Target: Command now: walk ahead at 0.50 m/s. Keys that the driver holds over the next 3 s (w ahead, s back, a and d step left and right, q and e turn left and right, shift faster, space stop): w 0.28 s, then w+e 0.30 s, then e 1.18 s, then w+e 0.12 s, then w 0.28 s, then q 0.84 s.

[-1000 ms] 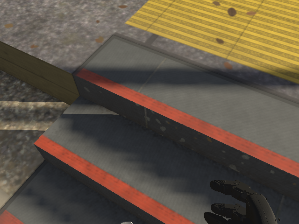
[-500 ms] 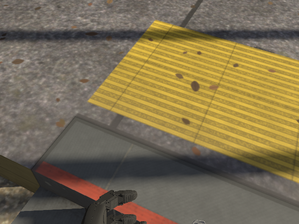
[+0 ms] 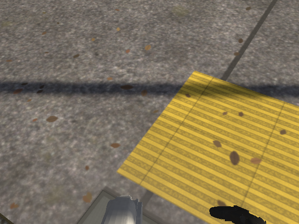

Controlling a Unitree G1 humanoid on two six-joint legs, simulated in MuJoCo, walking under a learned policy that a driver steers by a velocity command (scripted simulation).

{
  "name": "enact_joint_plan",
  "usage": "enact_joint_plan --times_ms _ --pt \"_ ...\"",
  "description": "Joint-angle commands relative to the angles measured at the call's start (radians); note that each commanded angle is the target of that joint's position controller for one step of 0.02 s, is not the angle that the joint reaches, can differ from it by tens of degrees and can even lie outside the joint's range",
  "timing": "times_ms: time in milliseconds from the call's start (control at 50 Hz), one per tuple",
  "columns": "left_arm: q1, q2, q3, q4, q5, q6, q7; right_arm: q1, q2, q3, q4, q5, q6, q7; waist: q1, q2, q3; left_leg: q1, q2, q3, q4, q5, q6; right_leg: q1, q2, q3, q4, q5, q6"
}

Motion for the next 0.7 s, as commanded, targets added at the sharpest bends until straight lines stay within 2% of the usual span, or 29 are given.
enact_joint_plan --times_ms 20,40,60,80,100,120,140,160,180,200,220,240,260,280,300,320,340,360,400,420,440,480,540,560,600,640,660,680,700 --pt "0.007 0.012 -0.039 0.014 0.012 0.025 -0.064 -0.439 -0.001 0.027 -0.183 -0.001 0.022 0.027 -0.038 -0.102 0.092 0.194 0.091 0.087 -0.207 0.152 0.05 -0.286 -0.26 0.133 -0.403 0.27 -0.187" --pt "-0.095 0.058 -0.04 -0.018 -0.028 0.01 -0.068 -0.404 -0.012 0.027 -0.175 -0.007 0.045 0.054 -0.113 -0.142 0.106 0.484 0.061 0.141 -0.255 0.18 0.03 -0.483 -0.238 0.046 -0.427 0.533 -0.196" --pt "-0.067 0.124 -0.034 -0.03 -0.063 -0.02 -0.06 -0.369 -0.042 0.02 -0.168 0.0 0.05 0.067 -0.143 -0.144 0.035 0.657 -0.015 0.188 -0.275 0.147 -0.025 -0.459 -0.224 0.004 -0.331 1.05 -0.197" --pt "-0.009 0.202 -0.021 -0.026 -0.091 -0.05 -0.046 -0.339 -0.095 0.005 -0.144 0.002 0.045 0.066 -0.141 -0.126 0.015 0.687 -0.07 0.234 -0.419 0.047 -0.068 -0.294 -0.224 -0.013 -0.232 1.388 -0.161" --pt "0.052 0.272 -0.005 -0.012 -0.103 -0.062 -0.04 -0.314 -0.133 -0.009 -0.119 -0.002 0.039 0.06 -0.132 -0.187 0.011 0.717 -0.12 0.264 -0.602 -0.103 -0.092 -0.141 -0.253 0.013 -0.148 1.617 -0.132" --pt "0.054 0.328 0.017 -0.008 -0.099 -0.061 -0.043 -0.222 -0.151 -0.02 -0.084 0.002 0.03 0.047 -0.16 -0.221 0.003 0.804 -0.147 0.25 -0.749 -0.135 -0.083 -0.034 -0.288 0.015 -0.053 1.781 -0.087" --pt "-0.003 0.374 0.042 -0.021 -0.073 -0.059 -0.051 0.029 -0.19 -0.046 -0.008 0.0 0.018 0.034 -0.248 -0.225 -0.096 1.052 -0.138 0.14 -0.802 -0.02 -0.057 -0.071 -0.29 0.041 0.157 1.834 -0.038" --pt "0.15 0.21 0.005 -0.041 0.009 -0.058 -0.067 0.282 -0.245 -0.043 0.068 0.035 0.001 0.032 -0.229 0.038 -0.486 1.666 0.083 -0.364 -0.884 0.257 0.163 -0.427 -0.186 0.166 0.55 1.354 -0.016" --pt "0.103 0.177 0.02 -0.039 -0.044 -0.031 -0.087 0.632 -0.261 -0.057 0.207 -0.033 0.013 0.032 -0.316 0.195 -0.577 1.746 0.263 -0.841 -1.233 0.196 0.271 -0.568 0.083 0.25 1.027 0.226 0.005" --pt "-0.026 0.147 0.041 -0.07 -0.107 -0.022 -0.088 0.68 -0.294 -0.085 0.287 -0.053 -0.033 0.019 -0.303 0.119 -0.285 1.497 0.237 -0.838 -1.31 0.012 0.143 -0.764 0.076 0.403 1.396 0.323 -0.038" --pt "-0.14 0.117 0.043 -0.108 -0.118 -0.038 -0.058 0.52 -0.297 -0.091 0.31 -0.027 -0.07 0.007 -0.236 0.053 -0.07 1.249 0.216 -0.715 -1.281 -0.061 0.096 -0.877 0.044 0.385 1.514 0.36 -0.04" --pt "-0.201 0.096 0.029 -0.14 -0.087 -0.04 -0.031 0.385 -0.235 -0.078 0.305 -0.01 -0.081 -0.003 -0.181 0.018 -0.094 1.169 0.21 -0.632 -1.285 -0.033 0.111 -0.9 0.039 0.371 1.587 0.324 -0.061" --pt "-0.266 0.092 0.017 -0.189 -0.079 -0.033 -0.015 0.275 -0.146 -0.058 0.316 -0.015 -0.084 0.001 -0.113 -0.042 -0.096 1.106 0.216 -0.537 -1.295 0.01 0.081 -0.931 0.011 0.354 1.62 0.346 -0.094" --pt "-0.307 0.075 0.007 -0.213 -0.082 -0.015 -0.005 0.196 -0.065 -0.032 0.327 -0.028 -0.083 0.008 -0.045 -0.103 -0.081 1.007 0.198 -0.423 -1.336 0.066 0.044 -0.923 -0.029 0.32 1.565 0.379 -0.125" --pt "-0.318 0.054 0.004 -0.222 -0.091 0.002 -0.007 0.132 -0.043 -0.031 0.307 -0.03 -0.088 0.01 -0.005 -0.114 -0.042 0.936 0.206 -0.316 -1.4 0.132 0.025 -0.898 -0.07 0.279 1.508 0.34 -0.126" --pt "-0.316 0.034 0.0 -0.221 -0.091 0.016 -0.006 0.102 -0.021 -0.029 0.297 -0.015 -0.103 -0.002 0.029 -0.056 -0.02 0.908 0.173 -0.245 -1.446 0.085 -0.002 -0.919 -0.096 0.271 1.477 0.312 -0.133" --pt "-0.317 0.033 -0.004 -0.222 -0.09 0.014 -0.009 0.091 -0.017 -0.028 0.295 -0.012 -0.123 -0.011 0.039 -0.022 -0.002 0.875 0.145 -0.145 -1.476 0.112 -0.032 -0.905 -0.113 0.253 1.455 0.295 -0.141" --pt "-0.354 0.057 0.004 -0.23 -0.088 0.001 -0.011 0.077 -0.039 -0.033 0.285 -0.024 -0.135 -0.019 0.036 -0.028 0.016 0.831 0.106 -0.059 -1.509 0.106 -0.048 -0.873 -0.118 0.222 1.35 0.322 -0.138" --pt "-0.495 0.126 0.022 -0.279 -0.096 -0.022 -0.026 0.145 -0.101 -0.038 0.285 -0.052 -0.146 -0.035 -0.019 -0.007 -0.002 0.859 0.047 0.063 -1.538 0.188 -0.073 -0.829 -0.133 0.157 1.125 0.447 -0.105" --pt "-0.552 0.153 0.03 -0.296 -0.101 -0.027 -0.033 0.202 -0.122 -0.04 0.288 -0.061 -0.147 -0.043 -0.052 0.013 -0.013 0.925 0.046 0.087 -1.542 0.262 -0.08 -0.828 -0.131 0.144 1.012 0.508 -0.078" --pt "-0.599 0.157 0.034 -0.31 -0.102 -0.027 -0.036 0.258 -0.142 -0.041 0.291 -0.064 -0.145 -0.045 -0.082 0.023 -0.022 1.003 0.058 0.098 -1.548 0.342 -0.082 -0.811 -0.132 0.129 0.886 0.554 -0.051" --pt "-0.688 0.131 0.031 -0.334 -0.102 -0.017 -0.036 0.369 -0.167 -0.045 0.323 -0.035 -0.146 -0.028 -0.112 0.05 0.038 1.106 0.105 0.101 -1.6 0.466 -0.071 -0.749 -0.132 0.094 0.613 0.577 -0.022" --pt "-0.746 0.131 0.038 -0.352 -0.104 0.032 -0.027 0.451 -0.214 -0.064 0.363 -0.023 -0.155 0.007 -0.118 0.055 0.115 1.378 0.199 0.075 -1.625 0.623 -0.062 -0.801 -0.114 0.098 0.398 0.558 -0.027" --pt "-0.765 0.135 0.042 -0.357 -0.105 0.039 -0.024 0.467 -0.214 -0.068 0.373 -0.021 -0.153 0.01 -0.121 0.048 0.119 1.474 0.21 0.085 -1.618 0.663 -0.072 -0.819 -0.104 0.095 0.338 0.531 -0.033" --pt "-0.792 0.155 0.056 -0.363 -0.114 0.033 -0.017 0.488 -0.207 -0.076 0.378 -0.016 -0.144 0.001 -0.115 0.048 0.111 1.58 0.204 0.128 -1.572 0.79 -0.112 -0.765 -0.071 0.057 0.241 0.471 -0.042" --pt "-0.748 0.203 0.081 -0.344 -0.131 0.009 -0.005 0.471 -0.247 -0.092 0.352 -0.006 -0.132 -0.021 -0.079 0.074 0.068 1.602 0.199 0.152 -1.468 1.035 -0.172 -0.604 -0.01 0.013 0.204 0.429 -0.045" --pt "-0.666 0.234 0.095 -0.317 -0.143 -0.007 0.007 0.417 -0.28 -0.104 0.324 -0.006 -0.126 -0.032 -0.031 0.061 0.046 1.565 0.182 0.178 -1.376 1.105 -0.211 -0.472 0.022 0.006 0.143 0.506 -0.063" --pt "-0.58 0.274 0.108 -0.286 -0.151 -0.023 0.028 0.408 -0.283 -0.107 0.3 -0.004 -0.124 -0.034 -0.007 0.042 -0.034 1.454 0.146 0.177 -1.262 1.091 -0.256 -0.233 0.047 0.016 0.162 0.644 -0.101" --pt "-0.421 0.315 0.114 -0.248 -0.127 -0.031 0.044 0.498 -0.205 -0.087 0.272 -0.012 -0.122 -0.047 -0.019 -0.074 -0.266 1.134 0.095 0.169 -0.991 0.816 -0.345 0.285 -0.081 0.16 0.33 1.001 -0.259"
